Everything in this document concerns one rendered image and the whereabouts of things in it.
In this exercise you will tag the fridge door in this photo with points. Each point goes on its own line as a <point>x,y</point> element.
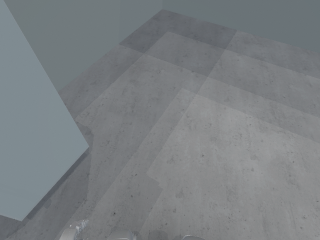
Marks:
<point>39,139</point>

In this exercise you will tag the left robot hand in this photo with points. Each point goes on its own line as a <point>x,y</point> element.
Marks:
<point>75,228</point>

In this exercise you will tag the robot left thigh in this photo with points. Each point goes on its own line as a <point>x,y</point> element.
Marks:
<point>122,234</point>

